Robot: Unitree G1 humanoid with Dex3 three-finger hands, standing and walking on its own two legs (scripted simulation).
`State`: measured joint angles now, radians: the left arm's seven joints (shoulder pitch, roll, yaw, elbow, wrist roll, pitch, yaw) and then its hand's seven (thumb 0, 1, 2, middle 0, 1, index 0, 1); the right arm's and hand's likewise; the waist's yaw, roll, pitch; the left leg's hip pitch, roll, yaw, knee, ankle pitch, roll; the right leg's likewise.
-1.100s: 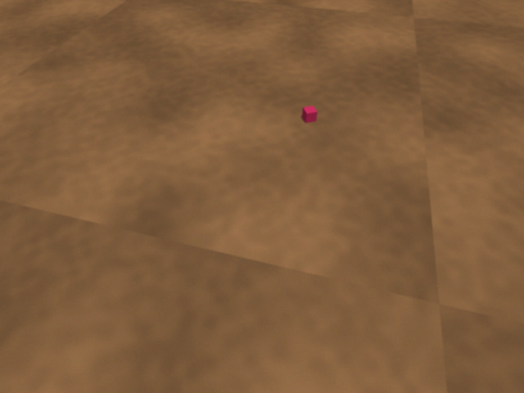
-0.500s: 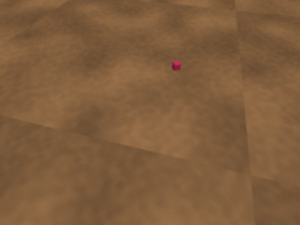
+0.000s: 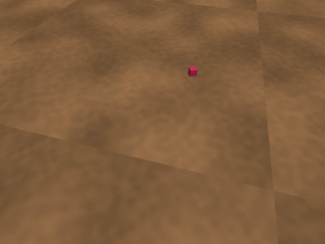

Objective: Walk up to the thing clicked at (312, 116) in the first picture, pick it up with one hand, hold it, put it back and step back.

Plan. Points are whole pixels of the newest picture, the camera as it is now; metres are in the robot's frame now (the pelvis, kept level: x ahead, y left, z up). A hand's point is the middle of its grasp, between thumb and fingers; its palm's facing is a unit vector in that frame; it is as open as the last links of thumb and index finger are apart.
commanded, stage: stand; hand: left
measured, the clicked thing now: (192, 71) +1.77 -0.30 -0.75
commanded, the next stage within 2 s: walk up in 0.02 s
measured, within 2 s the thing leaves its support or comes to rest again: neither
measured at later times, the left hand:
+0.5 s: hand (115, 222) +0.21 +0.15 -0.14, palm faces +0.10 -0.92 -0.37, open 7.4 cm
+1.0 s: hand (142, 168) +0.39 +0.08 -0.18, palm faces +0.08 -0.95 -0.30, open 7.4 cm
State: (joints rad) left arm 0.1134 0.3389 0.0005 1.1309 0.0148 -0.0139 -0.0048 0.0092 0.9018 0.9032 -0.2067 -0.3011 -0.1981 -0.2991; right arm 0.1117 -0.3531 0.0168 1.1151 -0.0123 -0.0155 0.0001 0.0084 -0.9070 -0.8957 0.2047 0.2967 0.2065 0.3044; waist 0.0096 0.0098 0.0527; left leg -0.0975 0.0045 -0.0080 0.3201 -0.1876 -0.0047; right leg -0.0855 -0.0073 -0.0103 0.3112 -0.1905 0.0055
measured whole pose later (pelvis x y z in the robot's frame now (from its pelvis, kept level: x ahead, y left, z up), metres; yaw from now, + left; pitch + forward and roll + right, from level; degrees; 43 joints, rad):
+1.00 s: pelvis +0.39 -0.19 -0.02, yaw +7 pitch -3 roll +1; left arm 0.30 0.42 0.07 0.91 0.03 0.00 -0.09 0.01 0.90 0.90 -0.21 -0.30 -0.20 -0.30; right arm 0.28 -0.41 -0.06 0.84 -0.01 -0.12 0.00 0.01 -0.90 -0.90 0.21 0.30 0.21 0.30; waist 0.00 -0.07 0.07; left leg -0.26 0.06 0.08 0.59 -0.27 0.00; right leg -0.39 -0.01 0.02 1.20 -0.43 -0.01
